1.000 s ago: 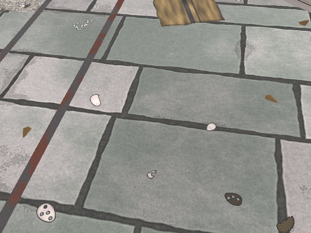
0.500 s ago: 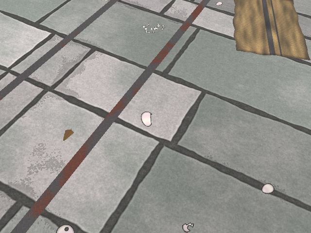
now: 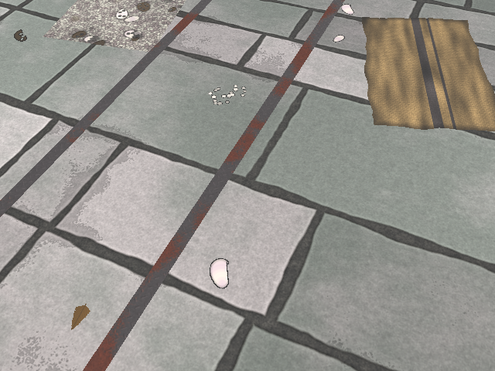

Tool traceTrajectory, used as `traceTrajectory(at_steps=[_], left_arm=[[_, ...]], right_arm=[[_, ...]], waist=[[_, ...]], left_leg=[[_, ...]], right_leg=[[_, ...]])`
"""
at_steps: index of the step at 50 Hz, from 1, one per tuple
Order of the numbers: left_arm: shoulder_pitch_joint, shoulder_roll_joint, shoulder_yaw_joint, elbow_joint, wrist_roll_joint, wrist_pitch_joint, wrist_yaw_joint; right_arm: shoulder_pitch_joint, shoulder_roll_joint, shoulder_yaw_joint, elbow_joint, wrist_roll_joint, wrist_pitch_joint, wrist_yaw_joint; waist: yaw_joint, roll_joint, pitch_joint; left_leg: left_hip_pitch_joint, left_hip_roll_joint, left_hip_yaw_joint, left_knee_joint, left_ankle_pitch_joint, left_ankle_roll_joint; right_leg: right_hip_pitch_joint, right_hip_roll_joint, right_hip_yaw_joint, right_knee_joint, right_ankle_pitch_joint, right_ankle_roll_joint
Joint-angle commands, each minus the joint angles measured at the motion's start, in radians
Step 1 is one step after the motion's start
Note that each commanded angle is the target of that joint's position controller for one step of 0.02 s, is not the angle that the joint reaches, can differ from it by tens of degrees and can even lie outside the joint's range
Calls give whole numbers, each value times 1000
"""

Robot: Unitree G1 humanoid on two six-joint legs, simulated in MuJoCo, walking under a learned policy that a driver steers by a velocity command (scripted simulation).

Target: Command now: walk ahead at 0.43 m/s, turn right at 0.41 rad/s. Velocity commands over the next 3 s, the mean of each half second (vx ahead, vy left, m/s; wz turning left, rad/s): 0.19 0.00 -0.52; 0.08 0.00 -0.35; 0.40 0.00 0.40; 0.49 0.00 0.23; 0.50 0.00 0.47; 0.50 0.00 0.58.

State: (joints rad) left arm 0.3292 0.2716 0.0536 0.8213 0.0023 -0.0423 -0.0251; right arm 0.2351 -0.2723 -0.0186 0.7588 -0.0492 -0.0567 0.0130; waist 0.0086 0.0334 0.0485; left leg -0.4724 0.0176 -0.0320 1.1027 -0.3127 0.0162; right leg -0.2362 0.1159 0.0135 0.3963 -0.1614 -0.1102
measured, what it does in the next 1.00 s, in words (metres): walks ahead, turning right: left foot, then right foot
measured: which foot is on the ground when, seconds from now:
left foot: up 0.00-0.28, down 0.30-0.74, up 0.76-1.00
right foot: down 0.00-0.30, up 0.32-0.72, down 0.74-1.00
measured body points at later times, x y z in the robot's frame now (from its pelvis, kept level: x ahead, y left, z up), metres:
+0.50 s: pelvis +0.16 +0.03 +0.00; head +0.20 +0.05 +0.44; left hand +0.34 +0.28 -0.13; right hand +0.23 -0.26 -0.10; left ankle +0.26 +0.10 -0.74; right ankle +0.07 -0.06 -0.65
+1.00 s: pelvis +0.15 +0.00 +0.01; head +0.14 -0.02 +0.46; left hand +0.36 +0.18 -0.09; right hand +0.07 -0.27 -0.13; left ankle +0.22 +0.12 -0.68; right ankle +0.10 -0.06 -0.74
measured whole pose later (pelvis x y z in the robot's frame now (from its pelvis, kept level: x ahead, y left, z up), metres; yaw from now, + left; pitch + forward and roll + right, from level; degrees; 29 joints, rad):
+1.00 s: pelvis +0.15 +0.00 +0.01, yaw -27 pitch +0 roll +1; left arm 0.28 0.23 0.02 0.76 0.02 0.00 0.00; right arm 0.32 -0.30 -0.07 0.83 -0.03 0.05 0.03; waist -0.02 0.04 -0.01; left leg -0.44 0.01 0.00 0.93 -0.28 -0.01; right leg -0.10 0.04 -0.01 0.29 -0.19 -0.07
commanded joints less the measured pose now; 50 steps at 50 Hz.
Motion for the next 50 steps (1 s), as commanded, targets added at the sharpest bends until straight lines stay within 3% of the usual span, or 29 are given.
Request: traceTrajectory(at_steps=[1, 4, 7, 10, 12, 14, 15, 16, 17, 18, 19, 20, 22, 24, 28, 33, 35, 36, 37, 38, 39, 40, 41, 42, 43, 44, 45, 47, 50], left_arm=[[27, 150, 37, -45, -4, -22, 7], [58, 154, 40, -35, -6, -12, 12], [98, 156, 45, -29, -9, 7, 22], [116, 158, 50, -33, 2, 30, 35], [84, 164, 55, -50, 11, 39, 42], [10, 173, 59, -75, 4, 35, 42], [-2, 143, 50, -98, -11, 25, 36], [92, 62, 31, -118, -15, 20, 38], [199, 114, 44, -111, -12, 42, 50], [182, 156, 50, -70, 18, 63, 53], [99, 158, 54, -72, 26, 74, 42], [62, 141, 53, -82, 19, 86, 32], [45, 122, 46, -89, 16, 108, 15], [29, 117, 44, -101, 7, 114, 9], [-46, 103, 32, -133, 14, 128, -3], [-104, 98, 17, -171, 7, 126, -19], [-76, 87, 12, -168, 8, 116, -18], [-33, 85, 11, -153, 11, 107, -16], [-17, 107, 13, -145, 20, 97, -9], [-35, 186, 21, -170, 28, 87, 3], [-40, 285, 50, -187, 31, 87, 12], [-51, 219, 36, -166, 35, 84, 20], [-120, 167, 17, -166, 26, 80, 23], [-149, 146, 13, -168, 27, 77, 24], [-134, 134, 11, -163, 21, 71, 30], [-110, 97, -2, -148, 16, 66, 29], [-80, 91, -5, -133, 14, 59, 28], [-32, 114, 3, -106, 18, 42, 30], [16, 128, 12, -74, 23, 16, 40]], right_arm=[[44, -76, -15, -51, 2, 14, -2], [-51, -58, -6, -82, 8, 19, -9], [-127, -59, -1, -103, 21, 21, -10], [-180, -73, 1, -119, 28, 16, -17], [-148, -92, -2, -111, 32, 6, -25], [-43, -113, -9, -82, 29, -12, -38], [40, -156, -19, -71, 17, -27, -49], [77, -222, -27, -85, 18, -21, -59], [82, -227, -43, -86, 45, 7, -54], [36, -152, -29, -107, 51, 21, -47], [-11, -90, -12, -117, 48, 25, -49], [-52, -76, -6, -121, 37, 34, -53], [-72, -101, -16, -115, 25, 39, -59], [-56, -106, -22, -108, 21, 36, -55], [-41, -118, -35, -99, 19, 44, -52], [-36, -162, -58, -90, 11, 62, -37], [-28, -177, -64, -79, 19, 71, -33], [-24, -178, -66, -73, 28, 77, -32], [18, -156, -65, -57, 28, 84, -27], [69, -56, -43, -78, 17, 90, -14], [-22, -86, -46, -113, 18, 108, -35], [-61, -106, -51, -110, 30, 118, -34], [-30, -97, -52, -89, 41, 119, -26], [15, -105, -55, -57, 34, 111, -18], [42, -124, -63, -34, 16, 105, -9], [59, -124, -64, -14, 8, 100, 3], [49, -118, -64, -9, 10, 98, 13], [8, -109, -64, -10, 20, 93, 25], [-10, -96, -65, -2, 22, 80, 27]], waist=[[-32, -75, -34], [-12, -85, -43], [26, -117, -83], [51, -125, -85], [32, -132, -82], [-34, -127, -89], [-66, -53, -155], [-19, 142, -263], [6, 263, -375], [19, 85, -285], [10, 24, -193], [23, 31, -144], [27, 111, -105], [26, 108, -127], [7, 116, -117], [-14, 144, -111], [4, 123, -114], [26, 96, -110], [26, -6, -81], [-11, -292, -82], [43, -297, 3], [27, -204, 28], [-21, -191, 36], [-38, -186, -1], [-27, -205, -24], [-20, -194, -46], [-9, -178, -40], [14, -151, -1], [35, -138, 21]], left_leg=[[-93, 29, 8, -64, 30, -47], [-80, 7, 35, -202, 124, -72], [-61, -24, 33, -307, 213, -65], [-58, -50, 13, -398, 202, -56], [8, -61, -16, -493, 170, -36], [190, -63, -30, -675, 253, -3], [375, 64, -120, -719, 432, 36], [575, 348, -337, -643, 917, 107], [604, 478, -561, -658, 1006, 259], [516, 426, -492, -683, 854, 257], [424, 347, -360, -713, 726, 223], [357, 286, -266, -754, 620, 189], [275, 219, -143, -789, 567, 177], [273, 220, -97, -794, 559, 190], [264, 248, -60, -833, 316, 204], [215, 271, -6, -818, 153, 181], [191, 268, 8, -767, 169, 157], [145, 254, 35, -714, 182, 121], [83, 211, 85, -614, 112, 54], [-86, 94, 195, -344, -206, -36], [-123, -5, 98, -241, -292, -50], [-58, 27, 25, -161, -207, -43], [-37, 23, 16, -147, -127, -34], [-34, 18, 30, -142, -61, -31], [-59, 15, 50, -115, -24, -31], [-75, 17, 50, -114, -7, -34], [-103, 17, 50, -125, 4, -35], [-165, 15, 32, -155, 31, -33], [-209, -10, -26, -188, 40, -21]], right_leg=[[59, -257, 277, -168, 456, -165], [48, -207, 208, -107, 713, -115], [99, -182, 218, -44, 745, -57], [157, -191, 278, 21, 711, -45], [162, -194, 333, 78, 674, -28], [107, -152, 362, 181, 588, 14], [29, -106, 331, 336, 438, 49], [-109, -2, 184, 571, -237, 74], [-211, 65, 77, 750, -572, 79], [-249, -6, 89, 840, -495, 90], [-255, -26, 80, 841, -420, 104], [-247, -48, 72, 821, -371, 124], [-216, -59, 39, 818, -302, 151], [-204, -58, 28, 792, -283, 157], [-205, -96, 2, 650, -262, 148], [-69, -107, -62, 406, -284, 105], [19, -91, -80, 254, -241, 77], [100, -76, -84, 126, -176, 56], [143, -112, 18, -33, -127, 40], [203, -404, 395, -168, -107, -8], [-23, -529, 506, -193, 38, -128], [-61, -455, 401, -176, 82, -131], [-69, -379, 304, -168, 91, -102], [-14, -315, 254, -187, -21, -72], [52, -289, 244, -206, -123, -71], [113, -286, 243, -234, -196, -69], [159, -296, 251, -258, -249, -68], [226, -325, 253, -285, -270, -70], [280, -362, 227, -302, -267, -76]])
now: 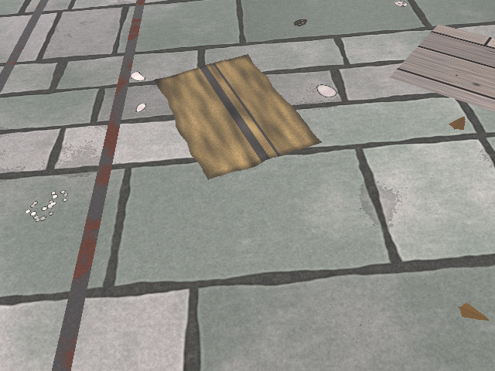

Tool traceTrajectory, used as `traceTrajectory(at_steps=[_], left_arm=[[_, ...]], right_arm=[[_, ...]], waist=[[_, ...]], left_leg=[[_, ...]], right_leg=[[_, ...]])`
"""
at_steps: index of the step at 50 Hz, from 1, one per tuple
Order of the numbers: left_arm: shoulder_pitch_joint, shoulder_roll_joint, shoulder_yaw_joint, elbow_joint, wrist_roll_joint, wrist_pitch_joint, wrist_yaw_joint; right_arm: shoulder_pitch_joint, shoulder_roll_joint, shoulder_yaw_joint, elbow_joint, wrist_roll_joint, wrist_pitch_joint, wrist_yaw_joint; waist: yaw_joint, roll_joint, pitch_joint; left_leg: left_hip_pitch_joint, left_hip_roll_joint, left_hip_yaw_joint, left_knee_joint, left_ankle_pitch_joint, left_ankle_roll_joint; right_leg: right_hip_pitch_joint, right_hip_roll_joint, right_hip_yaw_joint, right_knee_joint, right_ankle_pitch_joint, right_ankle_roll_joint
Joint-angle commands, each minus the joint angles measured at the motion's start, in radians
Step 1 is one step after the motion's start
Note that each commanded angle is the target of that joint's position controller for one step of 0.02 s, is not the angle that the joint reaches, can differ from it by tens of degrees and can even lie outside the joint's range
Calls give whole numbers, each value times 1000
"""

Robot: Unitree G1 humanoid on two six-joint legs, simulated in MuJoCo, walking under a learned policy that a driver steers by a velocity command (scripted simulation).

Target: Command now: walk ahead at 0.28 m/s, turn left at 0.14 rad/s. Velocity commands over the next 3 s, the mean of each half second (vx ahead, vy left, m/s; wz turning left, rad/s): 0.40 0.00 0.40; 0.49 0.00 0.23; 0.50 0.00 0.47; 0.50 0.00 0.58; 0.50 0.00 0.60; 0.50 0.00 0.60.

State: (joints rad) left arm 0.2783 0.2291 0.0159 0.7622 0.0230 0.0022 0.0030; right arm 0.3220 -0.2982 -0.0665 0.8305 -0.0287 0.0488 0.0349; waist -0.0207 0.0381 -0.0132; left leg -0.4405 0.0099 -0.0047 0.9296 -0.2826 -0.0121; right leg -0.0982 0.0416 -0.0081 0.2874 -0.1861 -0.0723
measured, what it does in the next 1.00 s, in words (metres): walks ahead, turning left: left foot, then right foot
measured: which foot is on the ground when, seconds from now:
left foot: up 0.00-0.34, down 0.36-0.90, up 0.92-1.00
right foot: down 0.00-0.36, up 0.38-0.86, down 0.88-1.00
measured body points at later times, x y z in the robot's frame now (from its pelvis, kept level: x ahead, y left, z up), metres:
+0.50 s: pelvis +0.16 +0.11 -0.01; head +0.18 +0.14 +0.43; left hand +0.16 +0.39 -0.15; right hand +0.34 -0.13 -0.12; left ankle +0.16 +0.17 -0.75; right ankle +0.13 -0.05 -0.67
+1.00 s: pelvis +0.45 +0.19 -0.02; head +0.48 +0.20 +0.43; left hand +0.47 +0.48 -0.13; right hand +0.57 -0.05 -0.16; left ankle +0.29 +0.23 -0.65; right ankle +0.54 +0.16 -0.75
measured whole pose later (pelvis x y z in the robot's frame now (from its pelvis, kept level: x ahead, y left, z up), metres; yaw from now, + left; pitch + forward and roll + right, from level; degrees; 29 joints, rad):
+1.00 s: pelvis +0.45 +0.19 -0.02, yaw +23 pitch +0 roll -1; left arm 0.18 0.26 0.04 0.82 0.03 -0.06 -0.01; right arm 0.36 -0.26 -0.03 0.90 -0.02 -0.05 0.00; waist -0.03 0.03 0.06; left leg -0.29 -0.06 -0.04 1.17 -0.34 0.10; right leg -0.32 0.06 -0.12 0.50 -0.17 -0.10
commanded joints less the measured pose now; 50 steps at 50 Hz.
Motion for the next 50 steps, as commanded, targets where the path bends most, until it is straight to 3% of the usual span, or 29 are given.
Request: traceTrajectory(at_steps=[1, 8, 14, 16, 17, 18, 19, 20, 21, 22, 23, 25, 28, 30, 32, 36, 38, 41, 43, 44, 45, 46, 47, 48, 49, 50], left_arm=[[72, 169, 51, -6, 3, -35, 15], [91, 168, 61, 42, 4, -69, 19], [99, 196, 77, 73, 11, -80, 4], [74, 215, 81, 76, 5, -74, 1], [64, 214, 78, 76, 0, -71, 1], [67, 188, 65, 66, 8, -69, 0], [53, 87, 36, -6, 9, -73, -12], [-8, 137, 47, -23, 24, -81, -15], [-44, 160, 50, -31, 14, -86, -23], [-40, 157, 46, -20, 5, -94, -28], [-30, 152, 46, -9, 9, -92, -26], [11, 146, 43, 9, 31, -61, -30], [-35, 131, 41, -12, 31, -32, -33], [-130, 126, 38, -46, 29, -29, -33], [-186, 111, 31, -58, 25, -33, -39], [-312, 86, 14, -87, 8, -44, -48], [-344, 92, 12, -98, 1, -48, -50], [-259, 125, 24, -73, 1, -53, -42], [-21, 167, 44, -1, 1, -61, -17], [142, 196, 54, 33, 18, -70, 0], [227, 318, 88, 36, 47, -71, 13], [165, 253, 79, 40, 16, -60, -3], [58, 196, 65, 24, -5, -58, -8], [-5, 138, 51, 18, -4, -62, -12], [-21, 112, 43, 28, 1, -69, -10], [-18, 96, 37, 45, -1, -77, -5]], right_arm=[[-96, -68, -19, -71, 0, -30, 5], [-159, -42, -11, -89, -7, -45, 17], [-244, -39, -2, -153, -1, -52, 42], [-179, -43, -6, -147, -4, -58, 37], [-73, -54, -17, -113, -12, -66, 29], [111, -113, -43, -53, -21, -75, 13], [212, -247, -72, -59, -19, -82, -6], [176, -250, -65, -67, 14, -80, -8], [124, -220, -59, -67, 14, -74, -14], [76, -172, -47, -73, 17, -75, -17], [26, -143, -37, -83, 18, -78, -19], [-15, -113, -24, -93, 27, -92, -20], [31, -126, -28, -70, 36, -109, -22], [74, -128, -29, -54, 35, -109, -25], [102, -105, -21, -35, 34, -112, -28], [159, -86, -8, 3, 25, -126, -36], [168, -91, -4, 21, 15, -128, -42], [141, -109, -2, 39, 6, -130, -57], [119, -136, -5, 48, -5, -123, -59], [100, -124, 1, 36, 5, -124, -54], [214, -21, 24, 8, 45, -128, -41], [211, -87, 11, 33, 31, -124, -48], [118, -114, 4, 19, 13, -122, -47], [71, -99, 9, 13, 13, -123, -39], [58, -77, 11, 18, 11, -114, -31], [65, -66, 12, 20, -1, -100, -23]], waist=[[65, -141, 87], [75, -124, 119], [77, -144, 136], [27, -132, 103], [-26, -85, 44], [-96, 24, -79], [-117, 285, -151], [-101, 200, -147], [-76, 100, -47], [-41, 15, 5], [-5, -22, 30], [33, 16, 16], [37, 4, 28], [13, 6, 60], [-5, 17, 70], [-57, 25, 82], [-59, 26, 96], [-1, 35, 63], [108, 33, -53], [184, -11, -149], [137, -237, -293], [115, -192, -301], [77, -86, -116], [61, -40, -25], [40, -45, 37], [19, -72, 64]], left_leg=[[-250, -6, -66, -24, 11, 11], [-238, 36, -17, -139, 33, 16], [-96, 37, 76, -270, 7, 84], [60, -14, 125, -326, -6, 123], [224, -64, 139, -377, 12, 142], [457, -41, 43, -430, -62, 178], [666, 279, -514, -617, -346, 293], [663, 342, -807, -761, -293, 337], [618, 321, -633, -706, -176, 329], [518, 273, -506, -685, -3, 300], [439, 218, -414, -692, 116, 266], [370, 152, -313, -709, 304, 249], [349, 119, -271, -727, 414, 262], [352, 107, -273, -741, 423, 257], [385, 95, -232, -749, 486, 231], [453, 101, -168, -758, 625, 177], [501, 130, -151, -771, 659, 169], [550, 155, -122, -666, 977, 140], [558, 139, -125, -370, 1144, 130], [409, 113, -114, -133, 936, 132], [67, -42, -56, 284, 368, 84], [-90, -132, -83, 437, -210, 98], [-136, -54, -117, 431, -119, 107], [-122, -11, -107, 376, -56, 111], [-99, 19, -96, 324, -37, 113], [-61, 37, -91, 286, -24, 106]], right_leg=[[151, -299, 239, -198, -247, -117], [121, -340, 140, -210, -207, -138], [53, -340, 16, -135, -80, -105], [2, -329, -49, -5, 142, -77], [-51, -290, -120, 180, 322, -53], [-160, -225, -194, 476, 359, -11], [-505, -82, -218, 856, -135, 58], [-663, -19, 3, 978, -322, 57], [-722, -89, 45, 1009, -246, 42], [-677, -127, 43, 947, -148, 39], [-616, -148, 43, 875, -108, 43], [-528, -153, 29, 825, -73, 71], [-560, -136, 7, 770, -27, 106], [-614, -130, -3, 692, 33, 120], [-626, -124, -23, 579, 115, 116], [-573, -99, -70, 387, 237, 70], [-543, -85, -75, 316, 239, 33], [-375, -18, -81, 264, 131, -31], [-142, 28, -71, 217, 47, -66], [110, -79, 25, 183, 37, -103], [424, -391, 488, 168, -70, -235], [388, -478, 749, 22, -96, -274], [212, -435, 592, -11, -178, -241], [78, -398, 464, -61, -167, -213], [-12, -351, 354, -98, -116, -173], [-82, -314, 266, -125, -56, -141]])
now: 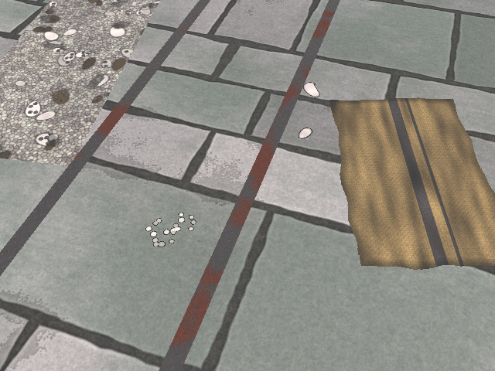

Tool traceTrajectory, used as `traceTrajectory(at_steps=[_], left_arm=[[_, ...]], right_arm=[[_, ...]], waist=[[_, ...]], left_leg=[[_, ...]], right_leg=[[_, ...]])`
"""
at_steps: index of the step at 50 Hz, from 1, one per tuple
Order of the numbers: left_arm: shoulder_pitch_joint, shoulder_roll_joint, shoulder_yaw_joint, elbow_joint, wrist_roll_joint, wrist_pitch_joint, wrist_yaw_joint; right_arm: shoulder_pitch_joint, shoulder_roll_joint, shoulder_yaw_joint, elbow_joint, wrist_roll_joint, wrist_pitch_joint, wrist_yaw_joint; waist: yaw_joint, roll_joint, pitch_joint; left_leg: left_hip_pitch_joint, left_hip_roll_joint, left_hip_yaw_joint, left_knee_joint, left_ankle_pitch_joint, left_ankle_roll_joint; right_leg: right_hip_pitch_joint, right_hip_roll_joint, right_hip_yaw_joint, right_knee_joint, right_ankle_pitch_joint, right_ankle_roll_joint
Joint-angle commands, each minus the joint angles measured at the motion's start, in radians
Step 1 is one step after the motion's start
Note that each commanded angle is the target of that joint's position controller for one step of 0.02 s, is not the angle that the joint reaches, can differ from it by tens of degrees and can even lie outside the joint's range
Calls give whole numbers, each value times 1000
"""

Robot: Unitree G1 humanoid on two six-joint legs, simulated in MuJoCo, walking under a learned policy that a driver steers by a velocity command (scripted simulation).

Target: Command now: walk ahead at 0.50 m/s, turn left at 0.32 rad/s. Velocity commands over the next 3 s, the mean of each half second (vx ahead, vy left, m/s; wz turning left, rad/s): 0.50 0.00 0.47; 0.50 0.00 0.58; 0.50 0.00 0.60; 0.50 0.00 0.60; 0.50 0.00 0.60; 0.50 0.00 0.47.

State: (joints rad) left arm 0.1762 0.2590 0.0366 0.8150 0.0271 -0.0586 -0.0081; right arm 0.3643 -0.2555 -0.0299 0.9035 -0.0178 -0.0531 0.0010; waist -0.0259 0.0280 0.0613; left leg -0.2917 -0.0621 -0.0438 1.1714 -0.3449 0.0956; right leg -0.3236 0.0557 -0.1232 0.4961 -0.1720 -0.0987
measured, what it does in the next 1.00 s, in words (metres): walks ahead, turning left: left foot, then right foot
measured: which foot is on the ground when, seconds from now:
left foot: up 0.00-0.40, down 0.42-0.96, up 0.98-1.00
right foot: down 0.00-0.40, up 0.42-0.92, down 0.94-1.00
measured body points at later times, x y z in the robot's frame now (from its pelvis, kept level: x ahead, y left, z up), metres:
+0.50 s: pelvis +0.28 +0.06 -0.01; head +0.32 +0.07 +0.44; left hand +0.24 +0.31 -0.15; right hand +0.49 -0.16 -0.12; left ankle +0.34 +0.11 -0.73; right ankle +0.15 -0.08 -0.63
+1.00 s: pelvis +0.57 +0.11 -0.01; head +0.61 +0.13 +0.44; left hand +0.63 +0.43 -0.09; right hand +0.71 -0.15 -0.14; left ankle +0.37 +0.12 -0.68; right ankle +0.71 +0.07 -0.73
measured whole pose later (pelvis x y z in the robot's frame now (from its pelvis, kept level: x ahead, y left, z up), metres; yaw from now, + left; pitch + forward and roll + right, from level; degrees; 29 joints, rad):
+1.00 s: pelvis +0.57 +0.11 -0.01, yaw +33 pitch +1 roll +0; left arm 0.06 0.27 0.02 0.70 0.04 -0.07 0.00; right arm 0.41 -0.31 -0.08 0.88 -0.01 -0.04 0.00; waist -0.08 0.01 0.05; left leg -0.15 -0.14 -0.17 0.92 -0.47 0.09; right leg -0.45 0.01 -0.02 0.59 -0.15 -0.03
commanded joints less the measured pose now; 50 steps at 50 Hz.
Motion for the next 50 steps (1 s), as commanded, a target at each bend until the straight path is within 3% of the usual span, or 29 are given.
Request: traceTrajectory(at_steps=[1, 4, 9, 14, 16, 18, 19, 20, 21, 22, 23, 24, 25, 26, 28, 31, 34, 39, 42, 44, 45, 46, 47, 48, 49, 50], left_arm=[[90, 63, 14, 2, -5, -27, 7], [124, 90, 23, 31, -12, -54, 2], [161, 78, 19, 64, -14, -55, 2], [247, 99, 20, 107, -15, -47, 21], [249, 113, 22, 117, -11, -35, 31], [231, 141, 28, 118, -5, -21, 41], [222, 155, 32, 115, -1, -10, 43], [213, 164, 34, 108, -2, -1, 42], [203, 152, 30, 81, -3, -1, 37], [259, 32, 8, 13, -16, -9, 9], [121, 122, 25, -14, -9, -20, 8], [53, 110, 19, -44, -19, -37, 4], [64, 109, 16, -38, -19, -47, 6], [72, 107, 18, -29, -7, -38, 7], [115, 94, 17, -23, 20, 3, 3], [70, 72, 13, -51, 22, 32, -7], [-64, 77, 13, -101, 18, 35, -8], [-222, 78, 3, -160, 9, 25, -15], [-276, 89, -1, -194, 2, 12, -17], [-207, 113, 4, -184, -1, 3, -13], [-120, 134, 13, -159, -3, -2, -5], [14, 160, 26, -119, -3, -11, 6], [163, 206, 40, -95, 11, -24, 21], [258, 293, 59, -104, 37, -22, 35], [190, 298, 65, -105, 23, -6, 29], [107, 193, 47, -125, 12, 2, 26]], right_arm=[[43, -89, -20, -40, -16, 16, 19], [-16, -63, -17, -60, -13, 36, 32], [-203, -31, -7, -122, -6, 29, 46], [-358, -14, 7, -177, -13, 24, 61], [-351, -28, 1, -182, -19, 24, 60], [-280, -51, -11, -164, -23, 28, 52], [-199, -71, -22, -141, -24, 25, 48], [-69, -98, -40, -101, -30, 18, 41], [86, -172, -70, -62, -42, 16, 26], [49, -284, -101, -82, -34, 26, 13], [86, -262, -99, -87, -2, 37, 11], [24, -235, -93, -74, 5, 39, 1], [-23, -183, -81, -73, 10, 35, 0], [-66, -153, -73, -77, 12, 28, -3], [-96, -124, -60, -82, 19, 9, -3], [-54, -164, -70, -70, 19, -9, 3], [8, -168, -72, -59, 17, -6, 3], [102, -172, -73, -44, 11, -2, -3], [121, -184, -76, -45, 2, 1, -13], [75, -203, -81, -60, -1, -1, -21], [36, -216, -83, -71, -2, -4, -19], [15, -221, -84, -75, 2, -9, -12], [10, -188, -75, -86, 11, -18, 0], [65, -81, -50, -126, 40, -23, 1], [133, -118, -51, -136, 21, -16, -1], [102, -156, -57, -102, -3, 1, -6]], waist=[[12, -78, -7], [5, -76, 13], [34, -86, 33], [82, -86, 39], [64, -98, 22], [21, -128, -31], [-16, -130, -78], [-74, -112, -148], [-143, -29, -242], [-52, 227, -321], [-115, 52, -341], [-86, 19, -188], [-38, -39, -107], [4, -63, -60], [51, -44, -70], [52, -22, -55], [6, 6, -18], [-61, 29, -16], [-72, 43, -11], [-24, 56, -19], [19, 60, -48], [82, 26, -114], [148, -36, -221], [146, -218, -361], [66, -344, -387], [41, -167, -224]], left_leg=[[-185, 114, -43, 31, 51, -10], [-267, 136, -27, -25, 127, -28], [-347, 138, 46, -297, 328, -54], [-317, 108, 150, -530, 382, -21], [-290, 77, 168, -563, 299, 12], [-194, 16, 197, -567, 177, 56], [-106, -16, 198, -584, 127, 83], [62, -39, 178, -648, 128, 116], [303, 78, 3, -705, 55, 172], [631, 388, -543, -747, 94, 346], [643, 400, -686, -855, 100, 357], [524, 377, -517, -884, 177, 313], [383, 335, -425, -904, 299, 268], [282, 281, -344, -916, 407, 232], [185, 220, -258, -936, 512, 211], [133, 175, -219, -960, 528, 201], [148, 154, -231, -976, 484, 169], [268, 155, -269, -925, 536, 143], [317, 178, -310, -875, 600, 130], [289, 185, -329, -830, 645, 95], [248, 172, -323, -764, 741, 71], [214, 128, -297, -615, 801, 48], [103, 61, -248, -385, 660, 25], [-140, -60, -132, -78, 123, -8], [-292, -79, -95, 64, -205, -8], [-337, 4, -94, 121, -117, -6]], right_leg=[[113, -310, 321, -352, -24, -101], [130, -298, 196, -394, 90, -91], [199, -230, 7, -381, 303, -45], [343, -271, -61, -330, 478, -25], [423, -296, -83, -258, 662, -17], [471, -311, -108, -109, 930, -11], [467, -315, -115, 28, 982, -11], [400, -310, -123, 226, 899, -2], [208, -284, -132, 522, 614, 25], [-277, -68, -90, 903, -356, 89], [-411, -42, 131, 982, -355, 84], [-465, -109, 161, 915, -232, 75], [-407, -143, 152, 810, -168, 76], [-345, -164, 153, 741, -156, 86], [-244, -173, 152, 666, -154, 117], [-261, -170, 123, 561, -90, 149], [-334, -166, 116, 421, 34, 163], [-372, -123, 123, 236, 145, 150], [-333, -92, 131, 139, 128, 128], [-191, -71, 144, 59, 83, 103], [-52, -45, 136, 35, 37, 85], [125, -28, 123, -13, 38, 65], [359, -137, 221, -44, -28, 29], [607, -424, 586, -102, -211, -36], [588, -517, 922, -215, -243, -114], [444, -483, 805, -219, -336, -109]])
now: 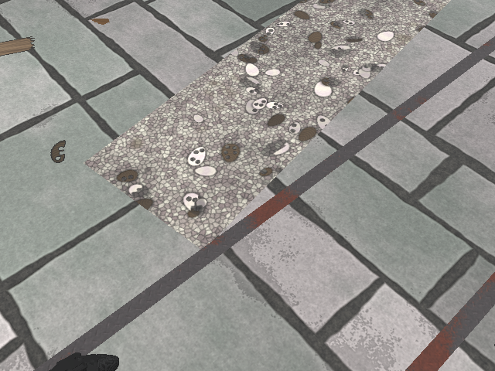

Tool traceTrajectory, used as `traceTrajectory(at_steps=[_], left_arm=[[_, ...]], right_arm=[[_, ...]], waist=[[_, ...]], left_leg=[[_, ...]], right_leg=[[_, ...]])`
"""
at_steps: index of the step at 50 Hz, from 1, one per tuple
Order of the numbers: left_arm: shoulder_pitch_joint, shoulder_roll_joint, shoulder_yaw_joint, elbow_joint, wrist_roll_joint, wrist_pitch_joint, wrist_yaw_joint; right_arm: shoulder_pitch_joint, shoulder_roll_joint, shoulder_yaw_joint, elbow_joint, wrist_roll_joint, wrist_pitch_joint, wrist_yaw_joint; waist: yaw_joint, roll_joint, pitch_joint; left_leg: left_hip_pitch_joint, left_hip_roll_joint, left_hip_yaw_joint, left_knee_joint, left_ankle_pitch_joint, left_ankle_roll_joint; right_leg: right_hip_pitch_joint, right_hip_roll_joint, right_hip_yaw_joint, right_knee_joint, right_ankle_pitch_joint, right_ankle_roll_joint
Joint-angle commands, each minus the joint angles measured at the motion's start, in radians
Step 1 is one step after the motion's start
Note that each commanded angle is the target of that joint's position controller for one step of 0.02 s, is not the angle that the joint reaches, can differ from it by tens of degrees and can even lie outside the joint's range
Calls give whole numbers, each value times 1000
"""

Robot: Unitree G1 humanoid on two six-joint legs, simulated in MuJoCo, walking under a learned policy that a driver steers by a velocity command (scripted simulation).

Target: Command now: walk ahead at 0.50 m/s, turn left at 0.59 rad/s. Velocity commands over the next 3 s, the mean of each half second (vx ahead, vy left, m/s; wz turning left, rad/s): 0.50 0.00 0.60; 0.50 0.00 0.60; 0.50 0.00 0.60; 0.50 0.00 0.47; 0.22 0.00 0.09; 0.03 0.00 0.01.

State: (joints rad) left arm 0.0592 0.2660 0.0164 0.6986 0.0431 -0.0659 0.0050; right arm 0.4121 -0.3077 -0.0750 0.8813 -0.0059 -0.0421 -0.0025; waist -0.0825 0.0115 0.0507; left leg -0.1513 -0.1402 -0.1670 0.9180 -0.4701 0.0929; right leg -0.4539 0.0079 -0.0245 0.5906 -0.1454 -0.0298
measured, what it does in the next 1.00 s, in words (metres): walks ahead, turning left: left foot, then right foot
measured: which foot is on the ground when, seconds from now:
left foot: up 0.00-0.44, down 0.46-1.00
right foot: down 0.00-0.48, up 0.50-0.98, down 1.00-1.00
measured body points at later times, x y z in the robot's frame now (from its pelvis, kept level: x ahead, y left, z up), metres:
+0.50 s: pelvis +0.25 +0.05 -0.01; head +0.29 +0.08 +0.44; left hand +0.16 +0.30 -0.14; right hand +0.53 -0.11 -0.09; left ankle +0.32 +0.14 -0.72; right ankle +0.11 -0.11 -0.68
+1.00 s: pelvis +0.53 +0.14 +0.00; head +0.55 +0.16 +0.45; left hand +0.59 +0.46 -0.07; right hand +0.66 -0.12 -0.12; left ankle +0.33 +0.14 -0.72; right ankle +0.69 +0.12 -0.73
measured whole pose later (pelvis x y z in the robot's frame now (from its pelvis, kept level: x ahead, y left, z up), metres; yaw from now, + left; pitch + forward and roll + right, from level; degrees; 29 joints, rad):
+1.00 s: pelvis +0.53 +0.14 +0.00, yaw +36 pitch +2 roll +1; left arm 0.03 0.27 0.02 0.66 0.03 -0.05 -0.01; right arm 0.48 -0.30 -0.07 0.86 -0.01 -0.05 0.00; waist -0.10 -0.02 0.03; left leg 0.02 -0.15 -0.24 0.48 -0.46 0.10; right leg -0.48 0.00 0.01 0.52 -0.10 -0.01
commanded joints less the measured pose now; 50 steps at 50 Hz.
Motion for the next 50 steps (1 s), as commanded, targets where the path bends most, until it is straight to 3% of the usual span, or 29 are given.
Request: traceTrajectory(at_steps=[1, 2, 4, 8, 13, 17, 19, 20, 22, 23, 24, 25, 26, 27, 28, 30, 32, 34, 37, 43, 45, 47, 48, 49, 50], left_arm=[[177, 113, 49, -10, -11, 9, 8], [158, 89, 42, -4, -8, 6, 7], [188, 90, 41, 28, -14, -9, 7], [239, 101, 51, 64, -27, -39, -6], [272, 103, 54, 97, -25, -35, -8], [325, 138, 64, 124, -26, -28, 1], [352, 155, 68, 140, -25, -13, 6], [358, 170, 71, 147, -24, -5, 10], [361, 194, 73, 150, -25, 14, 14], [351, 190, 69, 135, -24, 19, 14], [382, 95, 45, 69, -36, 14, -1], [304, 119, 53, 10, -22, 8, -9], [191, 147, 58, -12, -18, 4, -12], [191, 119, 46, -10, -29, -7, -14], [213, 114, 45, 9, -25, -7, -12], [269, 110, 45, 29, 5, 25, -15], [264, 97, 45, 23, 7, 49, -23], [199, 86, 43, 2, 4, 56, -25], [65, 87, 42, -39, 2, 55, -23], [-112, 84, 31, -102, -10, 37, -32], [-126, 94, 30, -117, -15, 28, -32], [-44, 114, 36, -100, -18, 21, -25], [47, 135, 46, -72, -19, 16, -15], [182, 160, 58, -33, -15, 4, -3], [334, 225, 74, -21, 4, -6, 15]], right_arm=[[-12, -99, -10, -79, -21, -4, 8], [-37, -79, -9, -84, -20, 1, 17], [-51, -60, -5, -91, -34, 24, 34], [-158, -35, 5, -142, -31, 41, 58], [-329, -1, 27, -204, -26, 33, 79], [-439, 0, 35, -245, -32, 32, 91], [-453, -12, 31, -256, -40, 34, 87], [-436, -20, 26, -254, -44, 34, 82], [-271, -50, 7, -209, -49, 25, 67], [-91, -90, -16, -149, -57, 17, 52], [-15, -205, -48, -147, -59, 20, 34], [-17, -259, -60, -176, -20, 30, 25], [-12, -233, -56, -152, -11, 37, 14], [-58, -180, -44, -138, -4, 33, 6], [-106, -137, -32, -139, -3, 26, 3], [-170, -95, -16, -150, 3, 10, 2], [-148, -102, -18, -142, 6, -7, 10], [-110, -121, -24, -130, 2, -11, 12], [-39, -119, -25, -109, 2, -13, 12], [66, -130, -29, -80, -5, -15, 1], [67, -142, -32, -80, -9, -14, -8], [19, -159, -35, -91, -11, -14, -13], [-10, -169, -37, -98, -12, -16, -10], [-29, -167, -35, -97, -5, -21, -2], [-23, -108, -18, -118, 5, -30, 9]], waist=[[101, -47, -105], [87, -53, -61], [75, -110, -32], [76, -104, -26], [101, -100, 7], [129, -99, 33], [128, -100, 29], [117, -109, 10], [43, -105, -97], [-36, -50, -199], [-30, 151, -329], [-26, 195, -389], [-47, 68, -261], [-2, 38, -146], [50, -1, -83], [114, 17, -74], [122, 19, -83], [105, 19, -55], [58, 31, -8], [-8, 44, 2], [-2, 56, 3], [47, 71, -8], [89, 69, -44], [160, 21, -114], [218, -67, -249]], left_leg=[[-463, 117, 50, 338, 87, -11], [-440, 145, 63, 293, 122, -17], [-409, 171, 83, 261, 143, -30], [-501, 194, 98, 211, 237, -42], [-500, 202, 167, -54, 427, -54], [-434, 192, 242, -233, 409, -22], [-408, 164, 271, -281, 324, 8], [-363, 133, 291, -299, 265, 27], [-157, 51, 308, -359, 199, 77], [87, 55, 252, -417, 213, 115], [419, 349, -178, -456, 37, 217], [497, 507, -622, -619, 148, 307], [442, 462, -450, -620, 281, 283], [301, 429, -313, -619, 406, 255], [176, 367, -221, -633, 514, 208], [40, 290, -126, -659, 605, 182], [0, 262, -107, -680, 626, 192], [-23, 249, -115, -713, 551, 189], [17, 246, -148, -735, 491, 177], [142, 253, -186, -657, 629, 153], [157, 265, -212, -621, 683, 134], [111, 264, -225, -571, 746, 93], [74, 244, -219, -490, 849, 70], [29, 184, -175, -315, 878, 44], [-88, 117, -111, -48, 671, 20]], right_leg=[[445, -377, 537, -333, -310, -160], [373, -327, 411, -360, -211, -133], [306, -280, 255, -387, -27, -118], [340, -288, 111, -429, 162, -136], [354, -241, -71, -439, 237, -109], [413, -269, -134, -420, 289, -88], [483, -286, -163, -355, 434, -78], [511, -289, -184, -285, 596, -72], [508, -284, -221, 2, 801, -61], [376, -262, -240, 253, 663, -32], [1, -176, -239, 601, 70, 23], [-241, -6, -78, 819, -422, 61], [-340, -66, 30, 822, -326, 49], [-317, -108, 31, 739, -236, 41], [-244, -137, 35, 638, -207, 39], [-120, -151, 41, 560, -197, 58], [-108, -139, 25, 517, -166, 74], [-148, -134, 19, 446, -95, 86], [-235, -127, 29, 312, 13, 96], [-246, -64, 35, 100, 105, 76], [-187, -44, 44, 37, 87, 59], [-18, -18, 46, -33, 33, 33], [126, 12, 32, -53, -14, 16], [317, 8, 30, -116, 5, -7], [550, -172, 207, -154, -176, -50]])
Next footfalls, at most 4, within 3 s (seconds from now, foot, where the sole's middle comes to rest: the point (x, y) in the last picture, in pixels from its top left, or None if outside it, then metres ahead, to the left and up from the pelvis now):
0.46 left None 0.36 0.15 -0.76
1.00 right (192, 280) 0.72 0.14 -0.76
1.50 left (71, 280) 0.75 0.49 -0.76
2.06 right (16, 205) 1.04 0.71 -0.76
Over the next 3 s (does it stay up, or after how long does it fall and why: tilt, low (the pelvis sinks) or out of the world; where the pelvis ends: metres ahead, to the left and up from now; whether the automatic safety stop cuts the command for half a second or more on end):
stays up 0.94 0.74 0.02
